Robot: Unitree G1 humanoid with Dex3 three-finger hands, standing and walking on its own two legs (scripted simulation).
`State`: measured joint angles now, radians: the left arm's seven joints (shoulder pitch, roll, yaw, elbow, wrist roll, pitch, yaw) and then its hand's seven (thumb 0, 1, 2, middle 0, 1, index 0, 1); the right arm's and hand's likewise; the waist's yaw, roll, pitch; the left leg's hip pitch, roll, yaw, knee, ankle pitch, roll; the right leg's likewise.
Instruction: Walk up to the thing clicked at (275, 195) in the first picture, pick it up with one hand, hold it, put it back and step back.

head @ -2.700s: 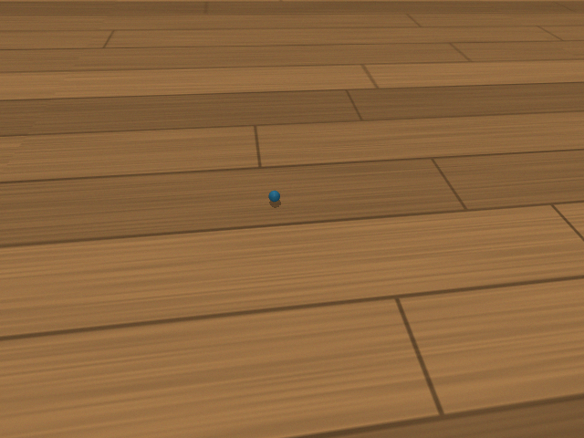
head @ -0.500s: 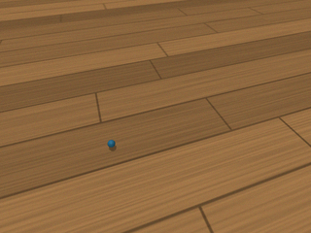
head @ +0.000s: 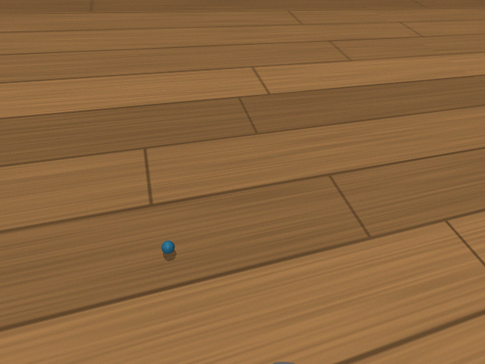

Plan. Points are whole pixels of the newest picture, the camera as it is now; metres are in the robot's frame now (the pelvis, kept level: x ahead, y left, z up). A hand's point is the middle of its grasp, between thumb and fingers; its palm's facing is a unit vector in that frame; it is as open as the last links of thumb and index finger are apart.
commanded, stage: walk up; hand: left
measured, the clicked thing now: (168, 247) +0.72 +0.26 -0.73
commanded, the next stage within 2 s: none
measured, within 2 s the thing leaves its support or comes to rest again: neither
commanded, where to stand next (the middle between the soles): +0.34 +0.02 m, yaw +0 degrees
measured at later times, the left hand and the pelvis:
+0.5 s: hand (90, 327) +0.22 +0.26 -0.12, palm faces -0.02 -0.91 -0.41, open 7.4 cm; pelvis +0.17 -0.02 +0.00, yaw +1 degrees
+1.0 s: hand (98, 280) +0.32 +0.29 -0.16, palm faces -0.05 -0.92 -0.39, open 7.4 cm; pelvis +0.26 +0.02 -0.01, yaw -1 degrees
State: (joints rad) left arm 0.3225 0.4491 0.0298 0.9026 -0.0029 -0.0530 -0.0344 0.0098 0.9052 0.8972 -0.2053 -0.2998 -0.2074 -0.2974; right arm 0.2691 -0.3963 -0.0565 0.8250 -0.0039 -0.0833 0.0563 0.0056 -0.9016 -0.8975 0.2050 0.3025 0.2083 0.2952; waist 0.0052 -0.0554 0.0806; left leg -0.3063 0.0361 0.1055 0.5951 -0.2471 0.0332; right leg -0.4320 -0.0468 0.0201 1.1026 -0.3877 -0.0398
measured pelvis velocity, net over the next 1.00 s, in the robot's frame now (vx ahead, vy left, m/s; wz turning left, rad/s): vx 0.26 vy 0.02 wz -0.02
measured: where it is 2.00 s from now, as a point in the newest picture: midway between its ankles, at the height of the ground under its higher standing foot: (219, 354)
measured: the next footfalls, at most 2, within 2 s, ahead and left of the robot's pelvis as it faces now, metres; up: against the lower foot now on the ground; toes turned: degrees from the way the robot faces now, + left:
right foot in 0.26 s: +0.23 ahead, -0.14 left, +0.00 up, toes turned -4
left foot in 0.62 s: +0.34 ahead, +0.14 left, +0.00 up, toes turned +2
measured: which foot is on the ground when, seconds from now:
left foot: down 0.00-0.26, up 0.28-0.60, down 0.62-1.00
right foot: up 0.00-0.24, down 0.26-0.64, up 0.66-0.92, down 0.94-1.00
